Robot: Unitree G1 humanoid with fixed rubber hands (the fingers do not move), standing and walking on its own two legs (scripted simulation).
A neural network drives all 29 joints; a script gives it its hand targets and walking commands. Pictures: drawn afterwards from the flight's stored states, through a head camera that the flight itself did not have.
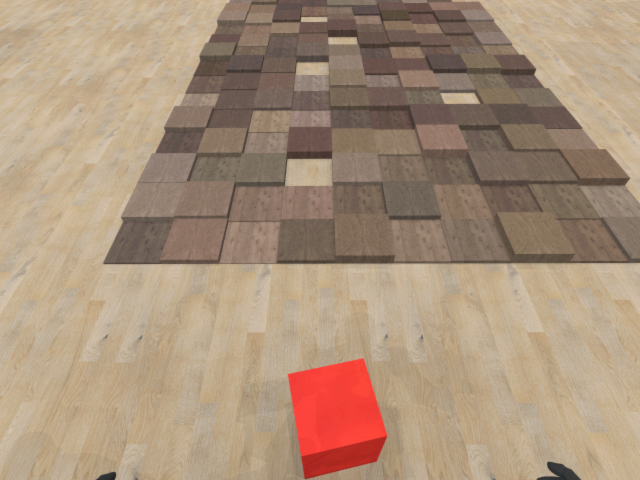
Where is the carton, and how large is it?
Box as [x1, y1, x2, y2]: [288, 358, 386, 478]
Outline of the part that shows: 363,358 288,374 305,478 376,461 385,440 386,433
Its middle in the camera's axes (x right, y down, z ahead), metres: +0.04 +0.51 +1.07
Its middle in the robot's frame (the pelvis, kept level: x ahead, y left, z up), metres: +0.40 -0.02 -0.66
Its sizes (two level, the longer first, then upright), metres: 0.210 0.200 0.250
